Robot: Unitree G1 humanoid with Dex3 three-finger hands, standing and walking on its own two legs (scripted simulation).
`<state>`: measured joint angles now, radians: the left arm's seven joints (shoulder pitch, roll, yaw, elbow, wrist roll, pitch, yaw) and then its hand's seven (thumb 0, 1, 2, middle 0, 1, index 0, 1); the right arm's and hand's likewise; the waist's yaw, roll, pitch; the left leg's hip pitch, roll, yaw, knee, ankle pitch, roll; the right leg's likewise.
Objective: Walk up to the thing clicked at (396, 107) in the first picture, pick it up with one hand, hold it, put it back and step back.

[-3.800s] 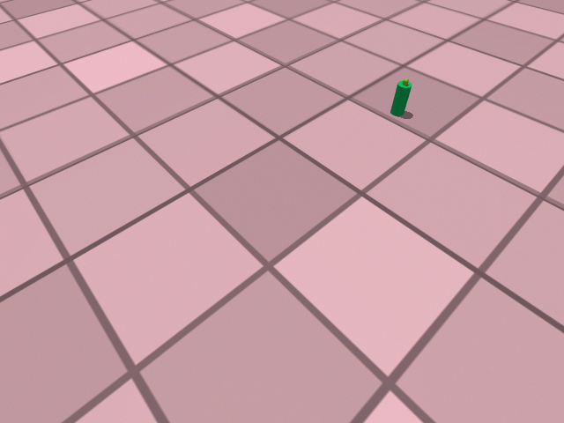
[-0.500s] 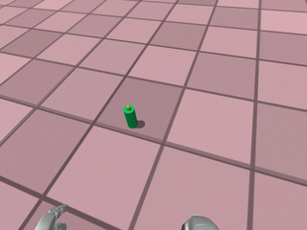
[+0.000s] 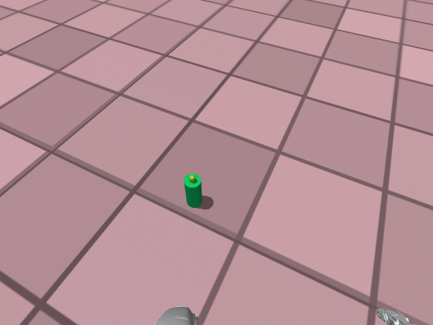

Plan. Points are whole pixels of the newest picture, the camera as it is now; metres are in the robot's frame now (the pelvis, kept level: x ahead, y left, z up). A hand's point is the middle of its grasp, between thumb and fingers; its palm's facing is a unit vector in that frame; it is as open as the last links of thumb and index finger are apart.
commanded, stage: walk up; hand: left
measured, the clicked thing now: (193, 189) +0.77 +0.16 -0.64
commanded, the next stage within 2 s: none
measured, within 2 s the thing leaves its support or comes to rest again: neither
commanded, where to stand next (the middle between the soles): +0.44 -0.02 m, yaw -2 degrees
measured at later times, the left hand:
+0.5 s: hand (123, 263) +0.24 +0.23 -0.10, palm faces -0.02 -0.90 -0.43, open 7.4 cm
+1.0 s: hand (125, 210) +0.38 +0.28 -0.15, palm faces -0.05 -0.93 -0.37, open 7.4 cm
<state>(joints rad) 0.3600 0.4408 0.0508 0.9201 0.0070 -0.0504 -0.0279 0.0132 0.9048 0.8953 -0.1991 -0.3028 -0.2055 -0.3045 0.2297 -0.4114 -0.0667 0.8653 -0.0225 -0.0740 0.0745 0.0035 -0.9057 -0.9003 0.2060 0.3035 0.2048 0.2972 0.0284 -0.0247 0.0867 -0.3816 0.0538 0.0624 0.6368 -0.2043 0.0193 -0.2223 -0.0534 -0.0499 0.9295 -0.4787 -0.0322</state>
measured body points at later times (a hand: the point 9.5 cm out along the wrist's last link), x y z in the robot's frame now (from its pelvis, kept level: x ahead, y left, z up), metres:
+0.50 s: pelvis +0.17 -0.04 +0.01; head +0.19 -0.08 +0.46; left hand +0.24 +0.28 -0.08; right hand +0.23 -0.37 -0.13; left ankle +0.16 +0.10 -0.66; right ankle +0.23 -0.16 -0.72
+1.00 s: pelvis +0.32 +0.00 +0.01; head +0.36 +0.02 +0.45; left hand +0.39 +0.32 -0.12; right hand +0.40 -0.31 -0.09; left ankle +0.36 +0.12 -0.72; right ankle +0.35 -0.14 -0.68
